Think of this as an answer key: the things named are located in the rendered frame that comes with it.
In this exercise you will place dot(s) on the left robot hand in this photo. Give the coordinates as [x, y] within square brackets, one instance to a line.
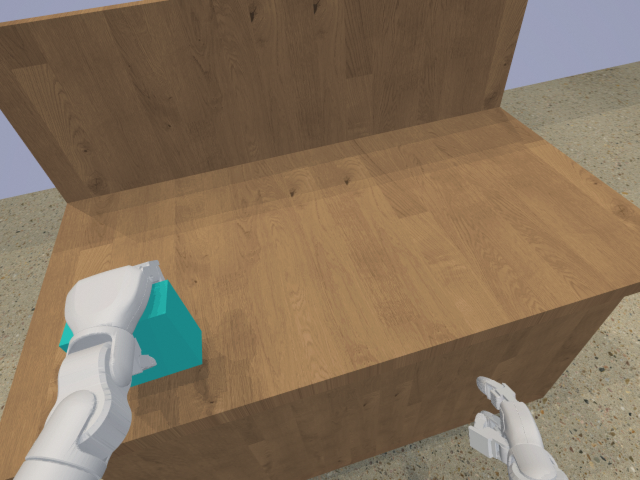
[116, 298]

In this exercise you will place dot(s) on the table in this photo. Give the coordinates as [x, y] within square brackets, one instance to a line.
[332, 189]

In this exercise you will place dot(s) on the right robot hand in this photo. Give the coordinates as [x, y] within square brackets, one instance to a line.
[493, 436]

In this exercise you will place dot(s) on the right robot forearm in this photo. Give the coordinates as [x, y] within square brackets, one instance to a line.
[531, 462]

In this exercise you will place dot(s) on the left robot forearm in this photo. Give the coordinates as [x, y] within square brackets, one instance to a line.
[91, 416]

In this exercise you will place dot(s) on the sponge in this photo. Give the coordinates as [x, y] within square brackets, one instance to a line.
[166, 331]

